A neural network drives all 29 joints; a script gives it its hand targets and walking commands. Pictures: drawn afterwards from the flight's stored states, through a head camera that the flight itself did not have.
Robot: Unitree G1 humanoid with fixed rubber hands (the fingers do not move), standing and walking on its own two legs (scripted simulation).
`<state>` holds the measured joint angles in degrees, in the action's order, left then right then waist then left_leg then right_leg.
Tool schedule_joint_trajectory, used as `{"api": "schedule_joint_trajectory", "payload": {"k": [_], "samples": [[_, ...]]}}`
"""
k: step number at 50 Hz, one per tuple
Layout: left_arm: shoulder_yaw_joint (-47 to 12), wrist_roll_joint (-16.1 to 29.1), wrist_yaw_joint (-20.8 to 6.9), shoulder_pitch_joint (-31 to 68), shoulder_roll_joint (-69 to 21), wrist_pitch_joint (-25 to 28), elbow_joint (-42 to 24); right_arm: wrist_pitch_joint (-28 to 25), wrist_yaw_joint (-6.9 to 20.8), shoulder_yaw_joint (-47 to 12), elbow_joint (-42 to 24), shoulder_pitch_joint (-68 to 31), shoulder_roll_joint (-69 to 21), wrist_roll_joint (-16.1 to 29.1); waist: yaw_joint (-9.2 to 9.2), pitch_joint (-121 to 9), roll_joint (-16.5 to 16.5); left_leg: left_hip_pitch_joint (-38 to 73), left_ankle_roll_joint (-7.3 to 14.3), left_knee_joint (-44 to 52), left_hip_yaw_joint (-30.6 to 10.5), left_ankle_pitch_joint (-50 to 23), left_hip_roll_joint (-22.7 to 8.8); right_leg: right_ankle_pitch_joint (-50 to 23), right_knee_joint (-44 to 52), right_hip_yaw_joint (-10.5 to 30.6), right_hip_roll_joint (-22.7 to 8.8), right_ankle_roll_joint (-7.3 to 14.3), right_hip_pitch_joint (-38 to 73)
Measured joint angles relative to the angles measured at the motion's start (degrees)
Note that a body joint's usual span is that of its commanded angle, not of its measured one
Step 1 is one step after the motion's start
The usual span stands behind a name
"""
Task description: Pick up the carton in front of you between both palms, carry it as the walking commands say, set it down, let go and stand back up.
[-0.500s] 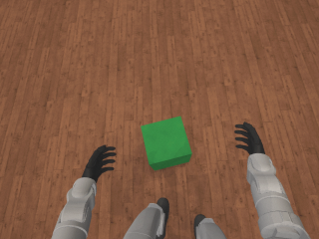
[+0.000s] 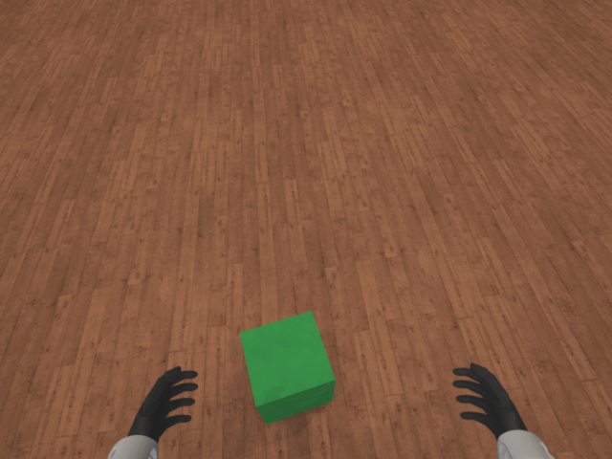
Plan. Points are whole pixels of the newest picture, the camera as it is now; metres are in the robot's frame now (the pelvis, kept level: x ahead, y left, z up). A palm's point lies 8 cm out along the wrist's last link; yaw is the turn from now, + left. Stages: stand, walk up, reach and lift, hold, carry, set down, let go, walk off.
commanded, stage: let go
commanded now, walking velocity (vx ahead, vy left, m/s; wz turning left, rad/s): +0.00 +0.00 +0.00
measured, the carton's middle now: (288, 368) +0.41 +0.10 -0.65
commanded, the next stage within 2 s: stand in 0.40 s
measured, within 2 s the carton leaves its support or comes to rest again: neither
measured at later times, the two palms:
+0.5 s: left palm out of the picture +0.12 +0.24 -0.06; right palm out of the picture +0.13 -0.25 -0.07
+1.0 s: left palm (99, 457) +0.14 +0.31 -0.11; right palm out of the picture +0.13 -0.26 -0.07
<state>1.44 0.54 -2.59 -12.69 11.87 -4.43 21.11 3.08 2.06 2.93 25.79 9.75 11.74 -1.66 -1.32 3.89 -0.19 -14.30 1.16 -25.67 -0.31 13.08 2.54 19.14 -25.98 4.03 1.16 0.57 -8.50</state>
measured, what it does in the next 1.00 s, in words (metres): stands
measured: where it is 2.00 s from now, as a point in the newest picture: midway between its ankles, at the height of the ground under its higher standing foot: outside the picture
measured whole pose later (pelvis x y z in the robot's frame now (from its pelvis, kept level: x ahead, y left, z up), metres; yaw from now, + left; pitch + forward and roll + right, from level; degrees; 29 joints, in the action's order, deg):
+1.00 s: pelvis +0.01 +0.03 +0.00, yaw +0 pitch +0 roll -1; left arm 2.1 -1.1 1.3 -10.2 20.7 -0.5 42.2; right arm -0.4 -1.0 1.5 43.8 9.6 17.4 -2.1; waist 0.5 1.2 -4.6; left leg -13.6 3.5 -30.7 0.2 16.7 3.1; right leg 20.1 -26.6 4.3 0.6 -1.4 -5.7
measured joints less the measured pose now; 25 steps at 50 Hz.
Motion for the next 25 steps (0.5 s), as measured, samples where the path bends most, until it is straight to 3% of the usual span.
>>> {"api": "schedule_joint_trajectory", "payload": {"k": [7, 16, 25], "samples": [[-0.56, 0.25, 0.07, -1.25, 1.60, -2.28, 1.02, 0.42, 0.57, -0.75, -1.27, 4.34, 1.40, 2.03, 1.65, -0.96, -1.00, 3.69, -1.26, 2.44, -0.83, -1.21, -0.82, -0.52, 1.06, -0.72, 0.86, 1.39, 3.16], [1.28, -1.14, 0.83, 1.37, 2.55, -6.10, -0.86, 0.90, -1.48, -2.46, 0.50, 4.17, 0.53, 2.36, 0.48, -0.81, -1.69, 4.23, -2.20, -0.51, -2.49, -0.90, -1.32, 0.36, -2.12, -2.47, 1.65, 2.31, 4.04], [1.68, -1.43, 0.49, 1.01, 3.58, -7.06, 0.98, 2.69, -1.83, -2.56, 3.43, 1.25, 1.15, 1.42, 0.57, 1.41, -1.12, 3.46, -1.68, -3.01, -2.97, -1.05, -1.05, -0.04, -3.44, -3.07, 1.48, 1.53, 4.02]]}}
